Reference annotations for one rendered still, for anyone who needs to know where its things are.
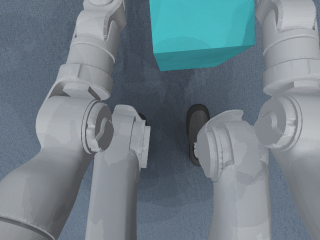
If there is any right robot forearm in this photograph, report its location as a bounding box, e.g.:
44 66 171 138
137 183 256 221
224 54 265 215
255 0 320 98

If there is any carton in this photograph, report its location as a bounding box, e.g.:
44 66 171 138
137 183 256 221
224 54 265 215
149 0 255 72

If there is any robot right shin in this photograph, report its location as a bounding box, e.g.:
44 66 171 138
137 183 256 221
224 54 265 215
194 109 270 169

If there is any right robot upper arm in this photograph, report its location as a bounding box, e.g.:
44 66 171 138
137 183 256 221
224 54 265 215
254 94 320 240

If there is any robot right foot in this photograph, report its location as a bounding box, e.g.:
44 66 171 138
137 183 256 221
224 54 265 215
186 104 210 167

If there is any left robot upper arm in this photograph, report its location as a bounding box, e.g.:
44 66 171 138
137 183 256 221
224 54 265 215
0 95 114 240

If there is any left robot forearm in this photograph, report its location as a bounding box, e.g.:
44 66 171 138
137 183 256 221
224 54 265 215
35 0 127 138

